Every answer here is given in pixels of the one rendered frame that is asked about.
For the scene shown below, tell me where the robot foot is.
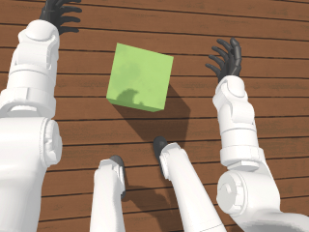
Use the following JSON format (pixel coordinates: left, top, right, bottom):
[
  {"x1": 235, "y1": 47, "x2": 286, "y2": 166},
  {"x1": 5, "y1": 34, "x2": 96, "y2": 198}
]
[
  {"x1": 109, "y1": 155, "x2": 126, "y2": 199},
  {"x1": 153, "y1": 135, "x2": 168, "y2": 176}
]

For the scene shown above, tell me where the robot left hand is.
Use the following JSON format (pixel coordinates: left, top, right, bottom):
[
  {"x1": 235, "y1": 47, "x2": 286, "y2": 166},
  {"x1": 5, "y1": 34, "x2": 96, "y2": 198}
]
[{"x1": 39, "y1": 0, "x2": 82, "y2": 36}]

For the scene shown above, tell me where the robot right upper arm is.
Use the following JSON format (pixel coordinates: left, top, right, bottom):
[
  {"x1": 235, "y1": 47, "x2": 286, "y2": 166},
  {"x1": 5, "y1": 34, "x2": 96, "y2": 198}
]
[{"x1": 216, "y1": 169, "x2": 309, "y2": 232}]

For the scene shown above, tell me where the carton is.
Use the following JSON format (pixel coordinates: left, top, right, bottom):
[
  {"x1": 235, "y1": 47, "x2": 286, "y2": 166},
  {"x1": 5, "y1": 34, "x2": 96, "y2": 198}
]
[{"x1": 106, "y1": 43, "x2": 174, "y2": 112}]

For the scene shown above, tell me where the robot right forearm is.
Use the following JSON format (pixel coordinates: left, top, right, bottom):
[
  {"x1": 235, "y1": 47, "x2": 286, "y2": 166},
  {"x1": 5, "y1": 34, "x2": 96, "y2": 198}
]
[{"x1": 212, "y1": 75, "x2": 280, "y2": 197}]

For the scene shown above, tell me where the robot right foot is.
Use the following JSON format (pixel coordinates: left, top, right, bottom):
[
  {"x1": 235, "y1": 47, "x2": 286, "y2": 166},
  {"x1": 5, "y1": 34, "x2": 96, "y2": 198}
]
[{"x1": 153, "y1": 135, "x2": 168, "y2": 176}]

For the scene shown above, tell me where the robot left forearm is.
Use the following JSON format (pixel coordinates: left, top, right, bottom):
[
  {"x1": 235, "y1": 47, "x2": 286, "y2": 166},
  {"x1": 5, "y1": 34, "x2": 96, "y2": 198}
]
[{"x1": 0, "y1": 19, "x2": 60, "y2": 119}]

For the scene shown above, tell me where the robot left upper arm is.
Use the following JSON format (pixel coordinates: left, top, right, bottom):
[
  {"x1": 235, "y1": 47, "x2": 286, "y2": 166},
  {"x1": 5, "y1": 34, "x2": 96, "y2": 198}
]
[{"x1": 0, "y1": 117, "x2": 63, "y2": 232}]

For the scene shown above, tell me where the robot left foot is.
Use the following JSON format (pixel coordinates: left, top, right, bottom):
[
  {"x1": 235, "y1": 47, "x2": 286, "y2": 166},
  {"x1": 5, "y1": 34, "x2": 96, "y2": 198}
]
[{"x1": 109, "y1": 155, "x2": 126, "y2": 199}]

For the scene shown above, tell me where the robot right hand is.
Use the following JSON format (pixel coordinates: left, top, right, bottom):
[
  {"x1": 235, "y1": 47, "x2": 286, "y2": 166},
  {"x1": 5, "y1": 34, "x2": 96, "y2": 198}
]
[{"x1": 205, "y1": 37, "x2": 242, "y2": 84}]

